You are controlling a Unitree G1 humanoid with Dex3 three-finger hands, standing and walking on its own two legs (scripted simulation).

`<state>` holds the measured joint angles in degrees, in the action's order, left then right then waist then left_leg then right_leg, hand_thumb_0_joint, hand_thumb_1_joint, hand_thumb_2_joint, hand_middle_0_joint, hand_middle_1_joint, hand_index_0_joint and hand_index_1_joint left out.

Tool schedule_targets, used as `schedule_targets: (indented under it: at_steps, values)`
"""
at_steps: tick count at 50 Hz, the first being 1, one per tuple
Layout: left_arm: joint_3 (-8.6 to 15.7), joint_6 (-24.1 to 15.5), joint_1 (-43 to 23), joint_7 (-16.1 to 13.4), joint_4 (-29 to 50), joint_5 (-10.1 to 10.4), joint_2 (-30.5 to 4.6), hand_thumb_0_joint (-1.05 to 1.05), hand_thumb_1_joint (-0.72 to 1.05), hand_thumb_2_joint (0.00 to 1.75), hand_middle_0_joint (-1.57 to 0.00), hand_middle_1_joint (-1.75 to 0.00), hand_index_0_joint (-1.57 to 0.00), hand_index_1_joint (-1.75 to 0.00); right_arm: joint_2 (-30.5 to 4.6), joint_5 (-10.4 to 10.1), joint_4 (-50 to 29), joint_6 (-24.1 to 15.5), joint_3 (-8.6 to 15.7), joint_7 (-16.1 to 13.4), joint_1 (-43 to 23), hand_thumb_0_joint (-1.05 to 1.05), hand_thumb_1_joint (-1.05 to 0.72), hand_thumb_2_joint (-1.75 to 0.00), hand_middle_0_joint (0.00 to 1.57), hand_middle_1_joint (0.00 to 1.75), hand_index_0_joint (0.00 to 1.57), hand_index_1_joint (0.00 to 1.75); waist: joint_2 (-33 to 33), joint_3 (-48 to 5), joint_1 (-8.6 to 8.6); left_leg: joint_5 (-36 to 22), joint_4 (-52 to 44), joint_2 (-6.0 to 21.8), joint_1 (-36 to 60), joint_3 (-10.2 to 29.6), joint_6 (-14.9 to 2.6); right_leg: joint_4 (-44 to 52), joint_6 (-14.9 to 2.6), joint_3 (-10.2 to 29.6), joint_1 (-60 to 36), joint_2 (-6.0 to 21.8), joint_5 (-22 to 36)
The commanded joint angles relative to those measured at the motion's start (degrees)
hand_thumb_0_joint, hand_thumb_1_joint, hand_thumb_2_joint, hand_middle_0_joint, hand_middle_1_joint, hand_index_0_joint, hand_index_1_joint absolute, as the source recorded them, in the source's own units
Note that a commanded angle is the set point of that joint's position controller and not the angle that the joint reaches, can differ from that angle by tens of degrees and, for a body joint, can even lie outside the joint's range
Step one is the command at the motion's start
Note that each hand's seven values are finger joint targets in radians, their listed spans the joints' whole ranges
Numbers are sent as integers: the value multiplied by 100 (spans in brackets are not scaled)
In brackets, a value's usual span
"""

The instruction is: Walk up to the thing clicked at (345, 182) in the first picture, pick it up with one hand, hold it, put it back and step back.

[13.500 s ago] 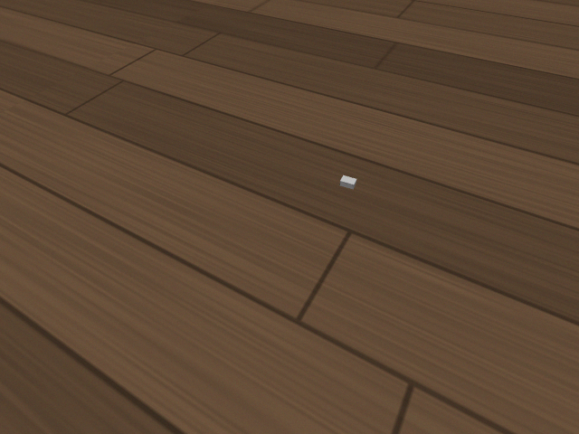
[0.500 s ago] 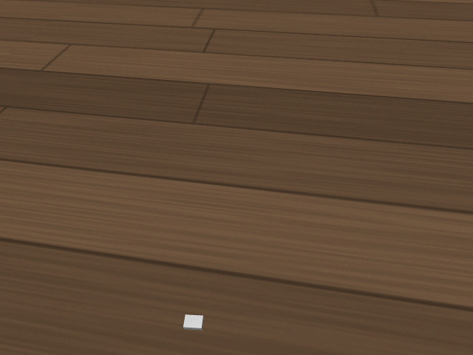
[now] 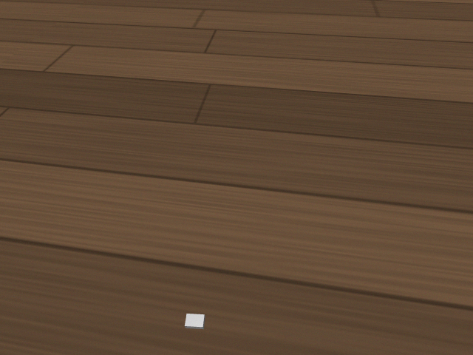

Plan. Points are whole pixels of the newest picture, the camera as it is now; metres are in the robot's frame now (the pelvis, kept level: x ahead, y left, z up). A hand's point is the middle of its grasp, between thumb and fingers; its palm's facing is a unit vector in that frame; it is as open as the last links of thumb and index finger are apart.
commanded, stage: stand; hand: left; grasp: from above
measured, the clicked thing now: (195, 321) +0.38 +0.21 -0.77
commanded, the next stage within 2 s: rise first in 0.58 s
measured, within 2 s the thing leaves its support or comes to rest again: neither
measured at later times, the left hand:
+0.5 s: hand out of the picture +0.06 +0.25 -0.16, palm faces -0.03 -0.94 -0.34, open 7.4 cm
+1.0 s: hand out of the picture +0.14 +0.25 -0.18, palm faces -0.06 -0.93 -0.36, open 9.9 cm
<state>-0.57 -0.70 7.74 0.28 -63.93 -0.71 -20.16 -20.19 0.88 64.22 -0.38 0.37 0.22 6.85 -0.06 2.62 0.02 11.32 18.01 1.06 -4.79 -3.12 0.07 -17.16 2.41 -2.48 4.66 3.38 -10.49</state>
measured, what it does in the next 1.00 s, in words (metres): stands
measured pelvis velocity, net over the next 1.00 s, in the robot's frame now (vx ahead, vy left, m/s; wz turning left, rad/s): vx -0.02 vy -0.01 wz -0.01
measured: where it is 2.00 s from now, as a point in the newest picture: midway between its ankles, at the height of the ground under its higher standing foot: outside the picture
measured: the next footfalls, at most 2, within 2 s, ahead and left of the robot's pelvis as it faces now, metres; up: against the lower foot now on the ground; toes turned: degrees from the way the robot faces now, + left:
none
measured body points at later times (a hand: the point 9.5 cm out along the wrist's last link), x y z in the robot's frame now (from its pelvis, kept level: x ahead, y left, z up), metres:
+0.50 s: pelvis +0.00 +0.00 +0.00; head +0.01 +0.00 +0.45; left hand +0.07 +0.30 -0.13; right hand +0.07 -0.30 -0.13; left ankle -0.02 +0.12 -0.75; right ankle -0.01 -0.14 -0.75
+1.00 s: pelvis -0.02 -0.01 -0.03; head +0.05 +0.00 +0.42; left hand +0.15 +0.29 -0.15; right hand +0.07 -0.27 -0.15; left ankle -0.02 +0.12 -0.75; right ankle -0.01 -0.14 -0.75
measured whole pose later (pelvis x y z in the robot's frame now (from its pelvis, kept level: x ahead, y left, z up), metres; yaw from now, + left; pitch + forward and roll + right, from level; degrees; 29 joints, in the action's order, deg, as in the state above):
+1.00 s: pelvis -0.02 -0.01 -0.03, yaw +0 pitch +8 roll +0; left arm 8.5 1.5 -1.4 1.8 -56.7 -7.5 -19.7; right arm -13.9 -1.1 42.3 -2.2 1.6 -1.0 14.1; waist 0.5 -0.2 -2.0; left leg 18.4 38.0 2.6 -27.7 -2.6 0.4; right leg -36.6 1.5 -2.0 27.4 2.7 -17.3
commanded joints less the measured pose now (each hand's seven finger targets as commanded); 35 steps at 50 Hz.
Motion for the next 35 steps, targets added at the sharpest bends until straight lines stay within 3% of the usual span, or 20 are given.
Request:
schedule_targets:
  at_steps: [1, 6, 19, 33, 34, 35]
  values:
    - [260, -94, -217, -88, 347, -12, -1214, 0, 90, 90, -20, -30, -20, -30, -1178, -17, -314, -141, 209, -60, -174, 0, -90, -90, 20, 30, 20, 30, 51, -328, -21, -1135, -275, 723, -15, 583, -97, 194, -290, 406, -6, 549, 945]
    - [267, -86, -203, -87, 346, -16, -1190, 0, 90, 90, -20, -30, -20, -30, -1214, -18, -325, -132, 219, -60, -195, 0, -90, -90, 20, 30, 20, 30, -2, -322, -10, -948, -279, 710, -68, 570, -118, 217, -297, 421, -14, 558, 841]
    - [265, -105, -198, -91, 331, 0, -1230, 0, 90, 90, -20, -30, -20, -30, -1209, -30, -335, -140, 219, -60, -181, 0, -90, -90, 20, 30, 20, 30, 88, -440, -10, -1305, -217, 743, 89, 596, -130, 150, -287, 391, -46, 559, 1065]
    - [269, -89, -217, -80, 317, 6, -1201, 0, 90, 90, -20, -30, -20, -30, -1194, -31, -323, -139, 208, -54, -198, 0, -90, -90, 20, 30, 20, 30, 20, -297, 0, -1060, -309, 712, -66, 593, -97, 210, -298, 406, -11, 539, 834]
    - [270, -92, -197, -75, 331, -10, -1190, 0, 87, 92, -25, -26, -23, -28, -1217, -22, -341, -143, 217, -58, -231, 0, -92, -91, 20, 30, 20, 30, 6, -367, 16, -1043, -252, 729, -17, 576, -120, 214, -297, 415, -40, 556, 887]
    - [333, -624, -2207, -166, 2342, 314, -293, 0, 79, 88, -30, -34, -26, -36, -270, -434, -1992, -409, -53, -177, -110, 0, -94, -91, 20, 30, 20, 30, -146, 141, -698, -202, 113, -57, -703, -20, -56, -248, -277, 69, 1393, -314, 406]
